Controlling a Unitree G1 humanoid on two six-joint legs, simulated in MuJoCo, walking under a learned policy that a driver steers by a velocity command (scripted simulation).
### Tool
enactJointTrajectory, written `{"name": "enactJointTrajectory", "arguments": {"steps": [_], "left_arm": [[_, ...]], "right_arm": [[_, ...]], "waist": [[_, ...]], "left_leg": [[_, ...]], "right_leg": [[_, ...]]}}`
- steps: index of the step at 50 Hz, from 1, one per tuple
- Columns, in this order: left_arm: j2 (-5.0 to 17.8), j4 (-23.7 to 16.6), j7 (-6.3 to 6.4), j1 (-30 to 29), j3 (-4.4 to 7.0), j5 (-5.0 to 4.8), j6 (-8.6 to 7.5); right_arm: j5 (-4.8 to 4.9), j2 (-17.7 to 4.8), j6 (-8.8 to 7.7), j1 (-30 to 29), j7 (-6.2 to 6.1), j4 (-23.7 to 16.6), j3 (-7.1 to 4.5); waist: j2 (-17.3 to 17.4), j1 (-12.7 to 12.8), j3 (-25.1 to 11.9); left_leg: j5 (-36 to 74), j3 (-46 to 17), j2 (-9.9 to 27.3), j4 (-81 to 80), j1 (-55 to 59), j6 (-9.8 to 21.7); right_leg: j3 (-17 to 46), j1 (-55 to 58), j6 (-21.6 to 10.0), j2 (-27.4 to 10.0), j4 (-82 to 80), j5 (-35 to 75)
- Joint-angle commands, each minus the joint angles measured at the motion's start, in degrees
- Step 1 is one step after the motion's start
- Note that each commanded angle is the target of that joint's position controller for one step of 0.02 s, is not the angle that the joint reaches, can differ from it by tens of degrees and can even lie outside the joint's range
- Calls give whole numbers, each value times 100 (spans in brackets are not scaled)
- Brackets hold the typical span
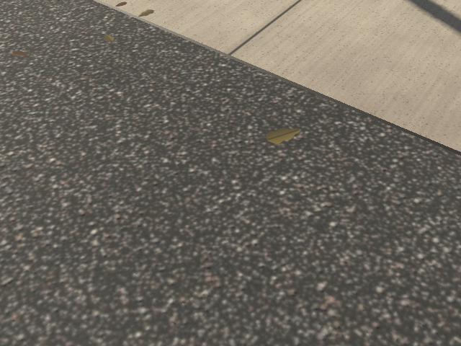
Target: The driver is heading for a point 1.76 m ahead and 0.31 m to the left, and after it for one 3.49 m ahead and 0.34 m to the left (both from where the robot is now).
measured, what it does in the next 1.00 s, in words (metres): walks ahead: left foot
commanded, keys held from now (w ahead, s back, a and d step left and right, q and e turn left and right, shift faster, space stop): no key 0.02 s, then w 0.98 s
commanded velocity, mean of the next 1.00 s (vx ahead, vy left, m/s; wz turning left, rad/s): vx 0.37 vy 0.00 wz -0.01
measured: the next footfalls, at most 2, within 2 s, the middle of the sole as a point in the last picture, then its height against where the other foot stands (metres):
left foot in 0.70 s outside the picture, level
right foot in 1.24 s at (276, 277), level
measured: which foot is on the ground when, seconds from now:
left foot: down 0.00-0.28, up 0.30-0.68, down 0.70-1.00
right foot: down 0.00-0.72, up 0.74-1.00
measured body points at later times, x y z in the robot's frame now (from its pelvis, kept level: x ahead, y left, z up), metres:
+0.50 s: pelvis +0.12 -0.02 +0.01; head +0.14 -0.04 +0.46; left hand +0.10 +0.24 -0.11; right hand +0.29 -0.28 -0.10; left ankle +0.20 +0.13 -0.68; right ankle +0.02 -0.12 -0.74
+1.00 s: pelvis +0.39 +0.04 +0.01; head +0.41 +0.05 +0.46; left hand +0.55 +0.31 -0.09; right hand +0.42 -0.23 -0.11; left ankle +0.38 +0.12 -0.74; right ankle +0.53 -0.14 -0.66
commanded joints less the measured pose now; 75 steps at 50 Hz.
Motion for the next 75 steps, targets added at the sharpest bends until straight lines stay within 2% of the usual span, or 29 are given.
{"name": "enactJointTrajectory", "arguments": {"steps": [1,5,9,12,13,14,15,16,19,21,26,31,34,35,36,37,38,40,42,45,56,60,62,63,64,65,66,68,75], "left_arm": [[605,-289,39,-100,143,-6,-101],[610,-198,85,95,153,-78,-133],[377,-380,4,-158,108,-199,-494],[377,-169,-91,360,140,-226,-649],[510,44,-97,858,208,-219,-656],[895,201,-84,1443,330,-191,-676],[1417,245,-158,1873,474,-182,-693],[1060,213,-168,1841,360,-121,-730],[682,110,-158,1456,226,-96,-716],[468,139,-150,1438,136,-92,-630],[817,176,-10,1476,187,-133,-552],[964,347,1,1504,254,-219,-580],[1013,340,19,1352,270,-144,-462],[909,264,43,1373,209,-79,-435],[118,146,-22,2138,-10,-83,-511],[255,265,-44,2073,-11,-188,-645],[788,83,-74,1390,148,-382,-714],[819,-66,-30,720,161,-279,-757],[640,44,-10,974,172,-192,-632],[504,1,13,817,150,-132,-504],[315,-688,-247,-1414,-5,-182,-738],[557,-762,-352,-1235,63,-181,-774],[1008,-360,-288,214,290,-154,-775],[1448,-167,-218,1311,402,-85,-736],[1685,-33,-258,1417,446,-93,-711],[1041,-103,-249,1343,289,-141,-697],[878,-155,-221,898,219,-132,-693],[696,-223,-237,278,162,-74,-695],[844,67,-191,305,214,-97,-784]], "right_arm": [[6,-693,-45,-85,-15,-249,-151],[102,-847,-11,66,-48,-110,-191],[169,-1192,-170,554,-73,59,-298],[209,-1097,-161,102,-20,-76,-270],[196,-933,-161,-115,-5,-158,-224],[180,-559,-226,-380,-2,-335,-117],[186,-622,-361,-416,-21,-528,-125],[234,-922,-442,-374,-16,-511,-217],[264,-806,-520,-271,118,-391,-210],[217,-650,-493,-424,231,-429,-187],[151,-299,-483,-1234,352,-746,-17],[206,-710,-479,-1337,344,-896,-121],[183,-1122,-438,45,249,-530,-370],[174,-1330,-399,1007,182,-299,-467],[36,-1913,-368,1682,160,-176,-600],[108,-1490,-381,1662,204,-128,-475],[148,-1204,-400,1117,194,-171,-387],[63,-923,-429,381,205,-285,-314],[-38,-722,-495,109,233,-287,-271],[36,-810,-589,227,222,-144,-296],[165,-1148,-344,1515,48,385,-328],[167,-1280,-198,1517,3,449,-380],[127,-1210,-149,1333,-15,368,-332],[-24,-916,-181,1371,-28,181,-202],[52,-226,-322,2151,49,174,-17],[192,-948,-437,1670,82,218,-167],[320,-1163,-514,1088,110,21,-242],[191,-1010,-519,686,74,-46,-248],[68,-585,-277,295,56,-230,-174]], "waist": [[-151,-63,-311],[177,-75,125],[947,-173,573],[878,212,425],[696,427,262],[-326,600,150],[-1615,711,-13],[-1195,623,31],[-361,357,146],[-517,306,147],[-504,432,359],[-649,188,460],[-700,-577,-565],[-515,-978,-1208],[1084,-680,-2204],[1464,-716,-2487],[1071,-632,-1307],[254,-284,-377],[507,79,-321],[415,155,-105],[147,-619,314],[401,-306,33],[393,469,-966],[-290,807,-1932],[-1797,334,-2554],[-1053,619,-2191],[-797,562,-1313],[-176,234,-512],[-299,-36,-44]], "left_leg": [[773,-337,357,-458,40,165],[-2103,-609,369,-742,-316,494],[-2972,-2494,1690,-1746,-5,1312],[-1915,-1796,1338,-1506,-737,1047],[-1335,-1261,965,-1003,-1218,779],[-635,-307,249,445,-1906,352],[-848,144,-201,2009,-2820,99],[-1584,-286,-54,3051,-3524,122],[-512,-296,512,3468,-4084,380],[-21,-80,633,2968,-3717,299],[1370,387,320,904,-2539,-66],[1753,174,214,113,-1888,212],[1363,475,-180,112,-46,582],[1235,-19,294,305,1503,803],[-256,-2815,1916,-124,3610,1753],[-1443,-4584,2214,-1390,3533,1858],[-1722,-3853,2062,-1571,2654,1549],[-493,-2433,1656,-1754,909,1321],[181,-1708,1291,-2044,70,1264],[645,-1175,1211,-2383,-316,1425],[1683,-443,1271,-2103,1097,1176],[3236,-507,1510,-1335,1821,991],[4518,-133,1079,388,1327,726],[2774,109,700,2247,36,528],[-1414,-88,-360,3975,-2244,214],[-1613,-699,-48,4485,-2889,283],[-1085,-537,236,4460,-3175,338],[-278,-319,661,3866,-2839,236],[1037,-182,903,2182,-2620,-144]], "right_leg": [[359,110,-127,-370,-407,1113],[35,-548,-295,-60,-173,-1800],[-589,-1420,-263,-117,920,-931],[-651,26,-466,-178,-51,-611],[-389,915,-512,-257,-340,-261],[978,1534,-850,-934,-988,-903],[2948,2267,-1524,-1996,-1689,-725],[3320,2512,-1777,-2287,-1690,-228],[1926,2610,-1408,-1945,-1689,816],[1153,2255,-1201,-1620,-1888,1653],[147,1072,-1112,-1209,-2314,1682],[67,1334,-936,-1632,-2251,2110],[-325,1466,-630,-1375,-393,4684],[-411,532,-459,-1169,981,3945],[-568,-1651,-34,-215,3493,828],[218,-2314,-93,71,4386,-1649],[155,-2921,-178,-290,4733,-1346],[-139,-2608,-259,-824,4182,-416],[-80,-1930,-248,-1092,3784,12],[-190,-2054,-92,-1182,3292,371],[-573,-2521,-30,-774,121,2135],[-681,-2004,-339,-507,-207,1171],[-845,221,-700,-339,-313,1344],[459,2109,-1097,-1495,-17,1594],[3202,3834,-1997,-2606,-696,321],[3273,3620,-1769,-2436,-1080,-326],[2359,2848,-1538,-2243,-1221,-5],[1323,1430,-1410,-1803,-1571,1190],[75,431,-1443,-1421,-2327,2012]]}}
